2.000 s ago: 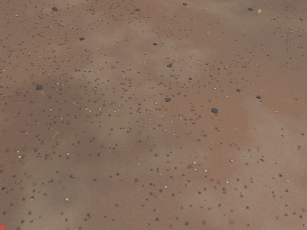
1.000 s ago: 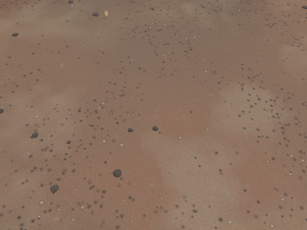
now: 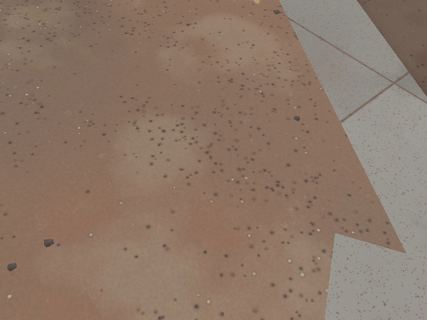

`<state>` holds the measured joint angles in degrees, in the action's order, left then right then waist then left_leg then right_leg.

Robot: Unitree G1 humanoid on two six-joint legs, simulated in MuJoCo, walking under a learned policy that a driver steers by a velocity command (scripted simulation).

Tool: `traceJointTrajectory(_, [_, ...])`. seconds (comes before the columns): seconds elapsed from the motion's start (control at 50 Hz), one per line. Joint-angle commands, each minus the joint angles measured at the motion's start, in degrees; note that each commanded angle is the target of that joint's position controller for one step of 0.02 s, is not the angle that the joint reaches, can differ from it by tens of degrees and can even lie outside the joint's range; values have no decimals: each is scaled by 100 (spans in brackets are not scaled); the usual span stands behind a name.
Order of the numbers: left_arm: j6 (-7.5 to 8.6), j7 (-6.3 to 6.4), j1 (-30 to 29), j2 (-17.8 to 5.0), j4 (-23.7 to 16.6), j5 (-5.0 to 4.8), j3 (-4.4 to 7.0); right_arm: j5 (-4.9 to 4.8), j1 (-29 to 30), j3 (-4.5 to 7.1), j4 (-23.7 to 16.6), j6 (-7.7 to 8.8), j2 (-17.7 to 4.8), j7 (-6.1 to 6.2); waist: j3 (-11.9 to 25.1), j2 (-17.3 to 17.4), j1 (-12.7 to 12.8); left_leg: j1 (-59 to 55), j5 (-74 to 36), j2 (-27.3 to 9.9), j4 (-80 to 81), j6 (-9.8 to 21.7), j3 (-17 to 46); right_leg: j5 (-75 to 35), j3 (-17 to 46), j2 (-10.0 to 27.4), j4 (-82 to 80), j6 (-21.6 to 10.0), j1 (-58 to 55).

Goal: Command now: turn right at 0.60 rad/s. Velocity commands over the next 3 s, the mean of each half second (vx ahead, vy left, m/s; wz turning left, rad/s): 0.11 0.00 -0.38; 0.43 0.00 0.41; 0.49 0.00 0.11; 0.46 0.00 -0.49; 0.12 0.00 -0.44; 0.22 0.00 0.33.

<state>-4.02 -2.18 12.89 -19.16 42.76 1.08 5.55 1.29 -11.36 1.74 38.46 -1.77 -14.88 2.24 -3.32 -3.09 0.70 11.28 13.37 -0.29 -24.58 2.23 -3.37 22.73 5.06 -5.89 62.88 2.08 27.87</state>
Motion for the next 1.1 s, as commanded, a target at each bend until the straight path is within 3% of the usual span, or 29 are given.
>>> traceJointTrajectory(0.02, [7, -42, -203, -351, -421, -29, 51, -9, -170, 253, -277, 95, -866, 28, 341, 1083, -228, -1039, -2362, -1420, 563, 963, 872, 127, -206, 189, -171, 166, 584])
traceJointTrajectory(0.14, [-7, -80, -417, -206, -622, -108, -83, 32, -172, 367, -156, 76, -1125, -112, 514, 1441, -313, -763, -2782, -1595, 221, 890, 388, 477, -734, 368, -1827, -27, -621])
traceJointTrajectory(0.2, [53, -44, -228, -216, -623, -96, -93, -34, -112, 401, -90, 46, -1228, -166, 589, 1417, -149, -546, -2688, -1624, -229, 680, 196, -37, -932, 295, -2947, -224, -1264])
traceJointTrajectory(0.22, [107, 2, -45, -221, -565, -33, -95, -90, -76, 401, -62, 30, -1215, -172, 616, 1206, 25, -231, -2263, -1548, -611, 421, -13, -750, -901, 256, -3769, -315, -1758])
traceJointTrajectory(0.24, [182, 69, 77, -466, -538, 69, -48, -85, -326, 373, 3, 17, -1083, -196, 669, 479, 83, 482, -1316, -1305, -1387, 54, -289, -1247, -72, 627, -4513, -442, -2469])
traceJointTrajectory(0.26, [260, 116, 172, -1166, -683, 43, 60, 34, -402, 179, -321, -28, -397, -256, 798, -1330, -68, 2124, 2119, -482, -2801, -441, -722, -2236, 2432, 2458, -4820, -1012, -3228])
traceJointTrajectory(0.28, [262, 102, 833, -1406, -495, -37, 202, 61, 172, 227, -475, -128, -755, -162, 826, -940, 500, 2309, 2438, -157, -3455, -383, 104, -2394, 2598, 2785, -4641, -1842, -2740])
traceJointTrajectory(0.3, [252, 105, 782, -1023, -374, -23, 82, 22, 291, 263, -437, -165, -856, -186, 491, -588, 369, 2534, 2027, -320, -3665, -314, 332, -1284, 2233, 2479, -4807, -1870, -2690])
traceJointTrajectory(0.32, [239, 122, 433, -565, -355, -21, -73, -8, 263, 264, -322, -129, -853, -267, 139, -470, 223, 2546, 1424, -435, -3424, -255, 388, 71, 1822, 2115, -5156, -1627, -2420])
traceJointTrajectory(0.34, [247, 162, 104, -316, -369, -1, -181, 5, 132, 277, -171, -71, -861, -360, -22, -605, 77, 2503, 947, -452, -3161, -268, 324, 651, 1572, 1760, -5449, -1354, -2422])
traceJointTrajectory(0.36, [304, 213, 98, -238, -320, -9, -230, 82, -62, 295, 5, -41, -899, -430, -81, -726, 69, 2412, 602, -416, -3166, -305, 216, 331, 1345, 1607, -5578, -1286, -2458])
traceJointTrajectory(0.42, [527, 208, 370, -394, -124, 27, -219, 36, -289, 308, 284, 20, -833, -524, 37, -241, 39, 2433, 109, -323, -3277, -266, 294, -437, 922, 1661, -5639, -1227, -2748])
traceJointTrajectory(0.48, [666, 237, 620, -432, 53, 61, -206, -22, -126, 331, 334, 61, -768, -530, -202, -239, 155, 2931, -76, -126, -3272, -231, 731, -221, 724, 1817, -5822, -1214, -2895])
traceJointTrajectory(0.6, [830, 312, 769, -292, 334, 41, -238, 91, -48, 353, 431, 136, -632, -507, -416, -6, 131, 3620, -396, -110, -3194, -341, 924, -622, 250, 2079, -5941, -1339, -3166])
traceJointTrajectory(0.68, [900, 300, 883, -242, 541, 55, -247, 97, 444, 268, 239, 183, -467, -588, -580, -45, 236, 3579, -618, -229, -2564, -269, 574, -1472, -348, 2006, -5821, -1292, -3167])
traceJointTrajectory(0.76, [919, 310, 1117, -304, 778, 63, -239, 96, 1007, 161, -146, 216, -338, -692, -618, -152, 329, 3116, -447, -273, -1644, 73, -33, -2840, -821, 2087, -5467, -1183, -3308])
traceJointTrajectory(0.8, [907, 316, 1035, -419, 824, 69, -231, 75, 820, 159, -183, 220, -343, -668, -374, -203, 163, 2320, -145, 13, -1273, 348, -390, -4624, -1155, 2039, -4850, -1038, -3302])
traceJointTrajectory(0.84, [856, 331, 998, -630, 860, 73, -189, 82, -193, 271, 53, 258, -542, -582, 395, -263, -323, 864, 201, 534, -1125, 639, -623, -6664, -1458, 1973, -3150, -910, -3166])
traceJointTrajectory(0.86, [836, 339, 985, -656, 826, 48, -199, 140, -1140, 383, 346, 309, -743, -514, 985, -66, -755, -527, 70, 636, -730, 827, -406, -6066, -1606, 1804, -1768, -757, -2501])
traceJointTrajectory(0.88, [873, 292, 1102, -297, 591, -21, -312, 188, -1809, 576, 448, 317, -1382, -404, 1651, 777, -950, -2144, 1437, -706, -256, 1327, 1585, -3616, -1667, 1391, 218, -536, -854])
traceJointTrajectory(0.9, [954, 200, 973, -28, 274, -30, -342, 44, -1580, 633, 334, 295, -1750, -394, 2147, 1696, -616, -2932, 1237, -2025, 815, 1953, 4946, 514, -877, 227, 1875, -318, 832])
traceJointTrajectory(0.92, [996, 169, 345, -409, 150, 54, -271, -95, -1398, 644, 378, 263, -1677, -389, 1710, 910, -779, -2637, 728, -1866, 945, 1907, 4513, 95, -70, 567, 2140, -387, 1362])
traceJointTrajectory(0.94, [1048, 151, 229, -318, 91, -7, -309, -97, -1103, 564, 406, 267, -1386, -338, 991, 558, -554, -1874, 67, -1748, 863, 1777, 3581, -429, -146, 868, 1846, -421, 1416])
traceJointTrajectory(0.96, [1063, 164, 293, -238, 141, 15, -330, -88, -866, 472, 413, 287, -1065, -323, 525, 197, -308, -1078, -667, -1444, 927, 1539, 2961, -654, -200, 1087, 1236, -420, 1122])
traceJointTrajectory(1.0, [855, 154, 553, -150, 207, 174, -356, -112, -477, 370, 358, 349, -811, -309, 360, 259, 50, -274, -1315, -916, 1121, 1310, 2170, -682, -201, 1241, 672, -288, 521])
traceJointTrajectory(1.02, [754, 138, 634, -129, 187, 212, -359, -113, -532, 367, 358, 412, -846, -319, 392, 436, 90, -109, -1778, -888, 1131, 1418, 2109, -631, -268, 1210, 553, -206, 419])
traceJointTrajectory(1.06, [634, 123, 465, -88, 103, 231, -356, -149, -667, 379, 443, 496, -899, -327, 301, 425, 111, 22, -1911, -703, 1235, 1425, 1876, -790, -370, 1214, 146, -57, 580])
traceJointTrajectory(1.1, [608, 101, -43, -90, -87, 223, -351, -149, -859, 388, 495, 509, -950, -302, 132, 481, -23, -7, -1790, -581, 1365, 1322, 1864, -1257, -456, 1213, -368, 62, 937])
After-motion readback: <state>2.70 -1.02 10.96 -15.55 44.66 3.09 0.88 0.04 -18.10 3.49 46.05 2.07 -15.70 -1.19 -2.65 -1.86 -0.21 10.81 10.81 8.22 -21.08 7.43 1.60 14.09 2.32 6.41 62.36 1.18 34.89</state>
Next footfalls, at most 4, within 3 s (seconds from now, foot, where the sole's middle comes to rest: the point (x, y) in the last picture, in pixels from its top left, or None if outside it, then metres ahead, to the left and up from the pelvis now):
0.24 right None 0.00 -0.12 -0.78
0.86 left None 0.34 0.07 -0.78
1.42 right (212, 252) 0.69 -0.01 -0.78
1.92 left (165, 181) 0.98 0.17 -0.78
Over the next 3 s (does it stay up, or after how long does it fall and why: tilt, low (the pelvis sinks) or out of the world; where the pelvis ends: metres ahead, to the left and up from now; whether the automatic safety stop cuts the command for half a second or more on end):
stays up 0.97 0.08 0.01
